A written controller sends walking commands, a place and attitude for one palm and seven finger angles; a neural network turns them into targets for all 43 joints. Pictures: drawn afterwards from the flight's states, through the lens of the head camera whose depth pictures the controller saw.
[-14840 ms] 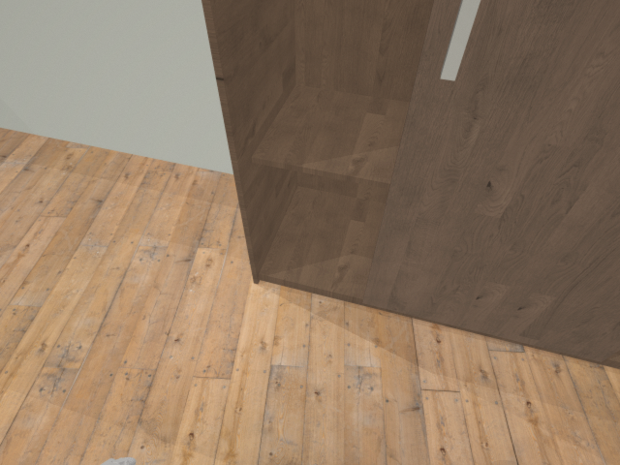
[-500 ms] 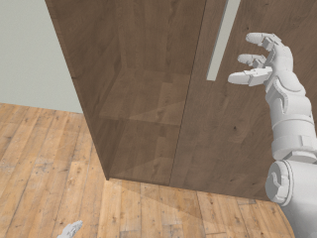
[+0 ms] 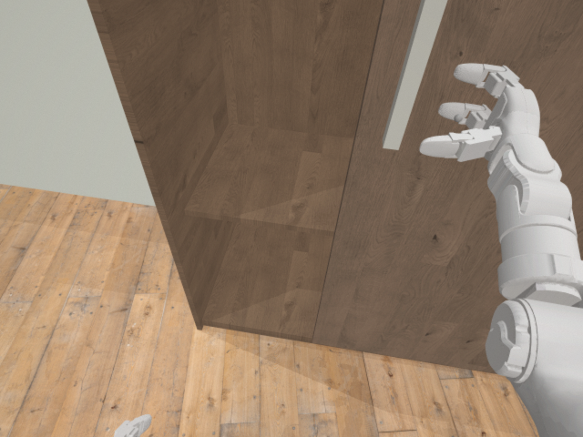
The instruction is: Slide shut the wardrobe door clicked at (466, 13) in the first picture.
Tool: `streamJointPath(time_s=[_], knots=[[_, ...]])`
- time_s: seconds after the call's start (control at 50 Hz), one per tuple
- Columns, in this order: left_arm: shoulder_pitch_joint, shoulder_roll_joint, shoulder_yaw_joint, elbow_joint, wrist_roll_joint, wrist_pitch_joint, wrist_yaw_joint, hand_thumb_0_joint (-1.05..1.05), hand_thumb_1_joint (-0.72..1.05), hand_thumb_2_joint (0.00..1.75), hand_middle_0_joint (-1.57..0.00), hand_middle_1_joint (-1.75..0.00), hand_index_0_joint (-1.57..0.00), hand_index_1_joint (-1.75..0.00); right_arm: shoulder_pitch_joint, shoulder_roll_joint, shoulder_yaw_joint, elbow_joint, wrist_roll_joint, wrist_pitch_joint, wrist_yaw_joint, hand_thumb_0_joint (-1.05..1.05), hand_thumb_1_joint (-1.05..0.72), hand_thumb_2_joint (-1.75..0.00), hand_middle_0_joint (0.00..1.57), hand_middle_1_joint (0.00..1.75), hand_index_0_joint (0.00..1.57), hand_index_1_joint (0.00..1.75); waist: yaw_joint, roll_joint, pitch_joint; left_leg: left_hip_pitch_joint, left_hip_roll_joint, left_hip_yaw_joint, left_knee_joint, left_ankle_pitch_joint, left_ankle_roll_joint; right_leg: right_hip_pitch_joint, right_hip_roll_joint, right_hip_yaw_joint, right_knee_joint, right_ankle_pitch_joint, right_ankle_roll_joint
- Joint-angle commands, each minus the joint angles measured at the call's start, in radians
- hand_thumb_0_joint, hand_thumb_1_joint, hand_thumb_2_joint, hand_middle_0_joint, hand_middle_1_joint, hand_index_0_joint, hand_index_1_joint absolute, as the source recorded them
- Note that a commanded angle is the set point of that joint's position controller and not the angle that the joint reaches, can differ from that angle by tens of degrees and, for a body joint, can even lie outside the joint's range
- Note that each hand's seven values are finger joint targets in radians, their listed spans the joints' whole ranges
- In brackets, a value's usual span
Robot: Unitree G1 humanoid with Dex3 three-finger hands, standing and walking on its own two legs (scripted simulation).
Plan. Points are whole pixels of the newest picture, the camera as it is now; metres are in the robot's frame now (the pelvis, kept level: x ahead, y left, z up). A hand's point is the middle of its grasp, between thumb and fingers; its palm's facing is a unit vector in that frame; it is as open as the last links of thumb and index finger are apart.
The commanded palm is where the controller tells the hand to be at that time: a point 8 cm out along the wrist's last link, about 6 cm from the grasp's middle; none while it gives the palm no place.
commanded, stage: move the hooked fingers beside the handle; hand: right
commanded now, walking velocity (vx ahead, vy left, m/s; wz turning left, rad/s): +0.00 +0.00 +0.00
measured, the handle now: (408, 74) +0.55 -0.10 +0.26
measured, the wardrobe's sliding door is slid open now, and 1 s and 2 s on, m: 0.40 0.40 0.40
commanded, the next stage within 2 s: feel for the door with the fingertips in 0.02 s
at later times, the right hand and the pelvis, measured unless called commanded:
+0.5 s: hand (425, 113) +0.46 -0.11 +0.25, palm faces +0.05 +1.00 +0.02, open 14.0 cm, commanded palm +0.44 -0.17 +0.24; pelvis +0.00 +0.00 +0.00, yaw +0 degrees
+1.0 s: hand (424, 102) +0.50 -0.12 +0.25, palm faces +0.07 +1.00 +0.02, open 14.0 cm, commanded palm +0.47 -0.17 +0.24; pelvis +0.00 +0.01 +0.00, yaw +0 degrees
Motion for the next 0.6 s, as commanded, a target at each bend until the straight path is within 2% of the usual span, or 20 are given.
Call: streamJointPath(time_s=[0.0, 0.02, 0.04, 0.06, 0.1, 0.12, 0.14, 0.16, 0.22, 0.24, 0.28, 0.3, 0.32, 0.44, 0.46, 0.48, 0.52, 0.54, 0.56, 0.58], knots=[[-0.04, 0.129, 0.045, -0.123, -0.005, -0.05, 0.01, 0.0, 0.9, 0.9, -0.2, -0.3, -0.2, -0.3, -0.599, -0.17, 0.005, -0.271, 0.01, -0.073, 0.0, 0.0, 0.5, -0.3, 0.3, 1.2, 0.3, 1.2, 0.008, -0.013, -0.333, 0.035, -0.016, -0.014, -0.023, 0.3, 0.024, 0.204, -0.006, 0.059, -0.02, 0.304, -0.017], [-0.042, 0.127, 0.044, -0.12, -0.005, -0.049, 0.011, 0.0, 0.9, 0.9, -0.2, -0.3, -0.2, -0.3, -0.595, -0.157, 0.011, -0.252, 0.012, -0.069, -0.001, 0.0, 0.5, -0.3, 0.3, 1.2, 0.3, 1.2, 0.01, -0.005, -0.326, 0.028, -0.017, -0.014, -0.024, 0.295, 0.023, 0.203, -0.006, 0.061, -0.018, 0.302, -0.016], [-0.043, 0.135, 0.044, -0.116, -0.004, -0.047, 0.009, 0.0, 0.9, 0.9, -0.2, -0.3, -0.2, -0.3, -0.592, -0.187, -0.005, -0.231, 0.014, -0.064, -0.007, 0.0, 0.5, -0.3, 0.3, 1.2, 0.3, 1.2, 0.005, 0.037, -0.312, 0.036, -0.016, -0.011, -0.026, 0.298, 0.023, 0.182, -0.005, 0.065, -0.017, 0.304, -0.018], [-0.042, 0.13, 0.042, -0.115, -0.003, -0.044, 0.011, 0.0, 0.9, 0.9, -0.2, -0.3, -0.2, -0.3, -0.586, -0.16, 0.005, -0.214, 0.013, -0.06, -0.009, 0.0, 0.5, -0.3, 0.3, 1.2, 0.3, 1.2, 0.015, 0.054, -0.298, 0.03, -0.017, -0.012, -0.025, 0.292, 0.018, 0.172, -0.007, 0.063, -0.022, 0.289, -0.021], [-0.036, 0.134, 0.042, -0.109, 0.001, -0.039, 0.015, 0.0, 0.9, 0.9, -0.2, -0.3, -0.2, -0.3, -0.584, -0.215, -0.045, -0.176, 0.01, -0.056, -0.02, 0.0, 0.5, -0.3, 0.3, 1.2, 0.3, 1.2, 0.007, 0.077, -0.291, 0.044, -0.014, -0.015, -0.026, 0.289, 0.016, 0.145, -0.004, 0.058, -0.025, 0.267, -0.024], [-0.042, 0.131, 0.04, -0.113, 0.0, -0.036, 0.015, 0.0, 0.9, 0.9, -0.2, -0.3, -0.2, -0.3, -0.579, -0.196, -0.028, -0.174, 0.005, -0.056, -0.02, 0.0, 0.5, -0.3, 0.3, 1.2, 0.3, 1.2, 0.005, 0.063, -0.29, 0.044, -0.012, -0.017, -0.025, 0.289, 0.017, 0.141, -0.003, 0.055, -0.027, 0.266, -0.023], [-0.042, 0.135, 0.04, -0.115, 0.001, -0.034, 0.011, 0.0, 0.9, 0.9, -0.2, -0.3, -0.2, -0.3, -0.584, -0.218, -0.037, -0.169, 0.001, -0.059, -0.026, 0.0, 0.5, -0.3, 0.3, 1.2, 0.3, 1.2, 0.0, 0.067, -0.3, 0.055, -0.01, -0.019, -0.026, 0.298, 0.018, 0.136, 0.0, 0.055, -0.023, 0.274, -0.025], [-0.044, 0.125, 0.037, -0.117, 0.001, -0.033, 0.01, 0.0, 0.9, 0.9, -0.2, -0.3, -0.2, -0.3, -0.599, -0.185, -0.012, -0.182, -0.005, -0.065, -0.027, 0.0, 0.5, -0.3, 0.3, 1.2, 0.3, 1.2, 0.008, 0.033, -0.297, 0.049, -0.009, -0.02, -0.023, 0.306, 0.018, 0.145, -0.002, 0.05, -0.023, 0.278, -0.024], [-0.046, 0.121, 0.044, -0.128, 0.001, -0.037, 0.005, 0.0, 0.9, 0.9, -0.2, -0.3, -0.2, -0.3, -0.603, -0.151, 0.004, -0.251, 0.002, -0.085, -0.028, 0.0, 0.5, -0.3, 0.3, 1.2, 0.3, 1.2, 0.004, 0.022, -0.364, 0.07, -0.012, -0.02, -0.011, 0.358, 0.021, 0.195, -0.004, 0.051, -0.012, 0.339, -0.019], [-0.054, 0.126, 0.044, -0.13, -0.002, -0.038, -0.001, 0.0, 0.9, 0.9, -0.2, -0.3, -0.2, -0.3, -0.586, -0.147, 0.01, -0.241, 0.013, -0.08, -0.027, 0.0, 0.5, -0.3, 0.3, 1.2, 0.3, 1.2, -0.006, 0.054, -0.357, 0.077, -0.012, -0.017, -0.01, 0.372, 0.024, 0.18, -0.002, 0.056, -0.008, 0.355, -0.02], [-0.057, 0.119, 0.046, -0.131, -0.002, -0.035, 0.0, 0.0, 0.9, 0.9, -0.2, -0.3, -0.2, -0.3, -0.561, -0.109, 0.016, -0.262, 0.016, -0.074, -0.027, 0.0, 0.5, -0.3, 0.3, 1.2, 0.3, 1.2, -0.003, 0.052, -0.348, 0.071, -0.016, -0.014, -0.008, 0.374, 0.02, 0.193, -0.006, 0.05, -0.01, 0.357, -0.021], [-0.064, 0.116, 0.045, -0.128, -0.003, -0.034, -0.001, 0.0, 0.9, 0.9, -0.2, -0.3, -0.2, -0.3, -0.563, -0.092, 0.03, -0.265, 0.015, -0.065, -0.03, 0.0, 0.5, -0.3, 0.3, 1.2, 0.3, 1.2, 0.0, 0.02, -0.34, 0.06, -0.014, -0.017, -0.012, 0.366, 0.02, 0.195, -0.004, 0.045, -0.009, 0.346, -0.02], [-0.064, 0.115, 0.044, -0.125, -0.004, -0.032, 0.0, 0.0, 0.9, 0.9, -0.2, -0.3, -0.2, -0.3, -0.555, -0.086, 0.032, -0.25, 0.015, -0.055, -0.034, 0.0, 0.5, -0.3, 0.3, 1.2, 0.3, 1.2, 0.0, 0.051, -0.316, 0.055, -0.015, -0.013, -0.017, 0.343, 0.019, 0.176, -0.005, 0.049, -0.015, 0.323, -0.019], [-0.089, 0.118, 0.043, -0.121, 0.0, -0.023, -0.004, 0.0, 0.9, 0.9, -0.2, -0.3, -0.2, -0.3, -0.599, -0.121, 0.013, -0.288, 0.008, -0.033, -0.087, 0.0, 0.5, -0.3, 0.3, 1.2, 0.3, 1.2, -0.013, 0.081, -0.306, 0.076, -0.009, -0.019, -0.023, 0.336, 0.019, 0.142, 0.005, 0.049, -0.017, 0.307, -0.026], [-0.084, 0.106, 0.041, -0.122, 0.005, -0.022, -0.001, 0.0, 0.9, 0.9, -0.2, -0.3, -0.2, -0.3, -0.588, -0.092, 0.016, -0.293, 0.002, -0.036, -0.091, 0.0, 0.5, -0.3, 0.3, 1.2, 0.3, 1.2, -0.008, 0.074, -0.317, 0.079, -0.011, -0.02, -0.019, 0.333, 0.016, 0.153, 0.001, 0.044, -0.023, 0.298, -0.026], [-0.081, 0.11, 0.043, -0.121, 0.006, -0.018, 0.003, 0.0, 0.9, 0.9, -0.2, -0.3, -0.2, -0.3, -0.584, -0.129, -0.014, -0.293, -0.002, -0.04, -0.097, 0.0, 0.5, -0.3, 0.3, 1.2, 0.3, 1.2, -0.012, 0.089, -0.333, 0.091, -0.012, -0.021, -0.021, 0.332, 0.015, 0.156, 0.0, 0.044, -0.023, 0.298, -0.027], [-0.078, 0.106, 0.039, -0.113, 0.008, -0.014, 0.009, 0.0, 0.9, 0.9, -0.2, -0.3, -0.2, -0.3, -0.617, -0.122, 0.001, -0.258, -0.012, -0.038, -0.1, 0.0, 0.5, -0.3, 0.3, 1.2, 0.3, 1.2, 0.002, 0.083, -0.305, 0.082, -0.009, -0.026, -0.027, 0.333, 0.011, 0.14, 0.004, 0.037, -0.024, 0.282, -0.029], [-0.081, 0.117, 0.04, -0.108, 0.005, -0.012, 0.006, 0.0, 0.9, 0.9, -0.2, -0.3, -0.2, -0.3, -0.624, -0.163, -0.012, -0.216, -0.01, -0.033, -0.1, 0.0, 0.5, -0.3, 0.3, 1.2, 0.3, 1.2, -0.008, 0.101, -0.286, 0.082, -0.006, -0.027, -0.034, 0.315, 0.013, 0.112, 0.008, 0.041, -0.026, 0.263, -0.029], [-0.073, 0.108, 0.035, -0.104, 0.008, -0.009, 0.013, 0.0, 0.9, 0.9, -0.2, -0.3, -0.2, -0.3, -0.648, -0.127, 0.015, -0.193, -0.02, -0.037, -0.095, 0.0, 0.5, -0.3, 0.3, 1.2, 0.3, 1.2, 0.017, 0.081, -0.259, 0.059, -0.006, -0.027, -0.039, 0.286, 0.009, 0.116, 0.003, 0.037, -0.035, 0.234, -0.03], [-0.061, 0.111, 0.037, -0.101, 0.008, -0.01, 0.015, 0.0, 0.9, 0.9, -0.2, -0.3, -0.2, -0.3, -0.655, -0.143, -0.002, -0.163, -0.02, -0.041, -0.096, 0.0, 0.5, -0.3, 0.3, 1.2, 0.3, 1.2, 0.015, 0.089, -0.266, 0.056, -0.007, -0.029, -0.042, 0.267, 0.009, 0.112, 0.005, 0.04, -0.033, 0.214, -0.03]])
